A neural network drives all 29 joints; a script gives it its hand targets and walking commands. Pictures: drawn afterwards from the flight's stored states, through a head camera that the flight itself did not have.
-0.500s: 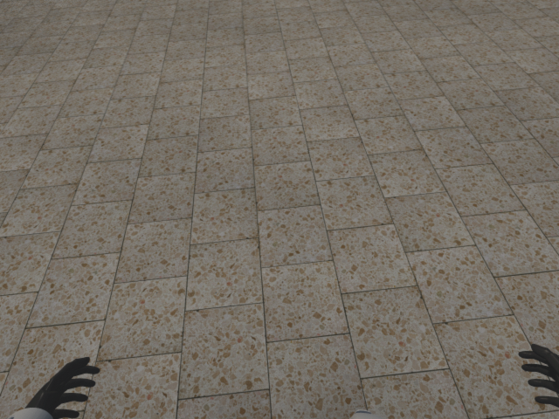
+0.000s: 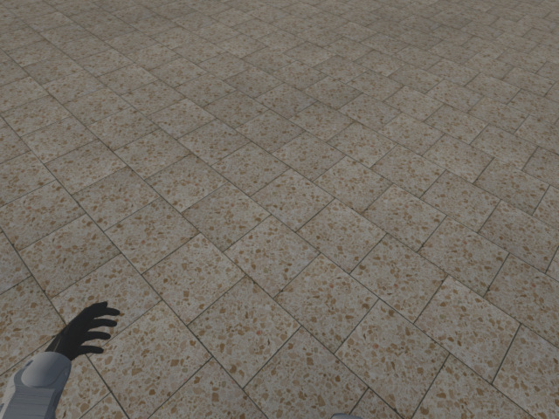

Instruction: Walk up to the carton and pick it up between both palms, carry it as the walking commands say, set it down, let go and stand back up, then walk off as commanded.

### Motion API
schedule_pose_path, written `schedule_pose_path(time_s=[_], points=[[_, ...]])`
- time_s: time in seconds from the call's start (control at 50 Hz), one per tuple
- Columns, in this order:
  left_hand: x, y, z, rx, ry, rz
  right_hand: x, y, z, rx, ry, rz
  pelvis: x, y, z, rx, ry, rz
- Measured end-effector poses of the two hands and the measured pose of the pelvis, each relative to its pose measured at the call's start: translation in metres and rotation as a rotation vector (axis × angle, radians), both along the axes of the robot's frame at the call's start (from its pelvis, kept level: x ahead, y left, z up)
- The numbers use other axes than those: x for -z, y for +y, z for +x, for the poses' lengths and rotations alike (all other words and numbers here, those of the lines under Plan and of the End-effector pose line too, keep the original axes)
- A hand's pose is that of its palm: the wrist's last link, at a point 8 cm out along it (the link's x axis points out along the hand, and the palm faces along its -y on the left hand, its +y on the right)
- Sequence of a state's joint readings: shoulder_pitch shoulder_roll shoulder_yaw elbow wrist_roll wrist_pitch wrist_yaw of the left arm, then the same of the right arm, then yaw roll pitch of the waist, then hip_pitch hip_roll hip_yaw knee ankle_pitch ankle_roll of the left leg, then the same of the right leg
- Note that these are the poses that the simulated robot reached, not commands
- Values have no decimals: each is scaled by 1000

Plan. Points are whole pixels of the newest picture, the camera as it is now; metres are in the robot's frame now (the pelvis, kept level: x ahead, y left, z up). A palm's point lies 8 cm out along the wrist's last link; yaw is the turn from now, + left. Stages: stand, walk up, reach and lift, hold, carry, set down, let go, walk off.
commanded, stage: walk up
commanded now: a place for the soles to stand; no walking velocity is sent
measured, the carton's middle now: out of the picture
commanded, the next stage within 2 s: none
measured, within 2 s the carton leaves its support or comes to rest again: neither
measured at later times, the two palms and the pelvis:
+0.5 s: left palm (198, 249) +0.40 +0.14 -0.04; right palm out of the picture -0.01 -0.46 -0.02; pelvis +0.09 -0.08 +0.01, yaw -26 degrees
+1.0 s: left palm (313, 216) +0.52 -0.08 -0.09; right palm out of the picture +0.00 -0.56 -0.04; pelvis +0.20 -0.24 +0.00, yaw -43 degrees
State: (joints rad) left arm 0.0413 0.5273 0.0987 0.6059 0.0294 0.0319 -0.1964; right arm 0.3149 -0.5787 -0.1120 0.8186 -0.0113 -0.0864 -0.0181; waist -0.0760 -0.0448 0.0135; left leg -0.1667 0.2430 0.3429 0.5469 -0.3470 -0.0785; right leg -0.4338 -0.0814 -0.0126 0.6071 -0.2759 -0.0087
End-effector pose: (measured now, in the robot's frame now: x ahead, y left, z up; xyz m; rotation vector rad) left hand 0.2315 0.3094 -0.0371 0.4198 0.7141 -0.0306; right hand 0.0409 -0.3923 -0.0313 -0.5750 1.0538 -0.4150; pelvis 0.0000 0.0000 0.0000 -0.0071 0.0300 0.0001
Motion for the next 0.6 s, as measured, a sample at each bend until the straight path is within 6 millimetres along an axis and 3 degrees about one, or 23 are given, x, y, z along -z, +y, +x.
schedule_pose_path(time_s=[0.06,0.2,0.26,0.38,0.48,0.6], points=[[1,-31,36,51,-42,21,15,-22,-20,76,41,10,10,-19,11,47,-7,-11],[22,-57,34,68,110,38,29,-11,-9,129,1,94,3,-31,32,190,-12,-5],[28,-59,50,97,118,41,31,-9,-10,152,-11,74,8,-30,46,241,-20,-14],[26,-92,103,201,144,59,5,-29,-26,276,-108,4,0,-46,72,374,-31,15],[10,-152,160,325,121,53,-8,-60,-47,373,-124,-26,-7,-71,89,448,-29,17],[-5,-255,229,443,5,63,12,-106,-90,509,-47,-11,6,-124,106,512,-23,28]])
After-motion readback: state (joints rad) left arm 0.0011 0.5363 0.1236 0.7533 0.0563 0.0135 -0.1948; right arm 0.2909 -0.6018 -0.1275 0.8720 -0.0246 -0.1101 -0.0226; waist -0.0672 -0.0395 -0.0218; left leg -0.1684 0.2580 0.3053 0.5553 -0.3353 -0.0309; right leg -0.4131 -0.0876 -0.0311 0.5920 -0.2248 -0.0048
